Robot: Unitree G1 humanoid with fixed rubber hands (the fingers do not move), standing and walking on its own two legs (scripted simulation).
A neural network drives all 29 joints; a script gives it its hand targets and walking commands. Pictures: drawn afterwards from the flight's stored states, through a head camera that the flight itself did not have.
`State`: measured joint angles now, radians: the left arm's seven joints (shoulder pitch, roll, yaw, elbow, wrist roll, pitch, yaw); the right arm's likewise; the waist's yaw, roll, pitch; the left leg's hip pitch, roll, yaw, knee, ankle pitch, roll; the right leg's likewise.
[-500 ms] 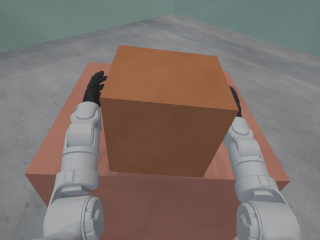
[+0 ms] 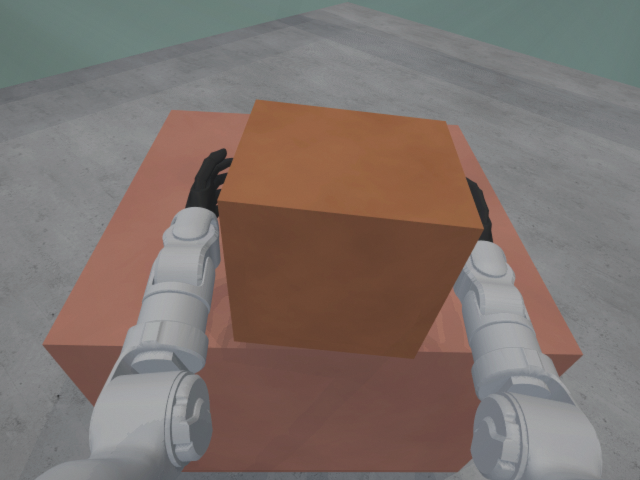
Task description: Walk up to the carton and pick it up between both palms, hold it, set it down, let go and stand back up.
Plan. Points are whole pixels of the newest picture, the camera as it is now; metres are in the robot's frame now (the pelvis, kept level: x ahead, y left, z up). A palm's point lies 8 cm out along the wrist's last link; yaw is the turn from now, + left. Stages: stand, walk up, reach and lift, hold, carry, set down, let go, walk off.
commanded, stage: set down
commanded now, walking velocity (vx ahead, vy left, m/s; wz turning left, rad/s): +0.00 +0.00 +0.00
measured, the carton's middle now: (337, 233) +0.41 -0.03 +0.11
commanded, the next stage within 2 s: none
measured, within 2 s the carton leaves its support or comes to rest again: rests again in 1.34 s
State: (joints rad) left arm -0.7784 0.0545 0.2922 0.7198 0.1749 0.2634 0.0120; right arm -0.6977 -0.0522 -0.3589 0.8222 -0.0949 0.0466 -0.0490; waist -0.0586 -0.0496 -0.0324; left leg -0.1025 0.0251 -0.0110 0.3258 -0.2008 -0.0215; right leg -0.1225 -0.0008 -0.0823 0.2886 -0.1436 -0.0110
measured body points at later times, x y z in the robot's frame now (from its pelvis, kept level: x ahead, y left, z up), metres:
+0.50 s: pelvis +0.01 +0.01 +0.00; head +0.01 +0.02 +0.45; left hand +0.44 +0.15 +0.12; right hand +0.40 -0.20 +0.10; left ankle -0.02 +0.13 -0.75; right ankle +0.01 -0.11 -0.75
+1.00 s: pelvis +0.00 +0.00 +0.00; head +0.03 +0.01 +0.45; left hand +0.45 +0.14 +0.09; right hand +0.41 -0.21 +0.08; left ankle -0.02 +0.13 -0.75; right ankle +0.01 -0.11 -0.75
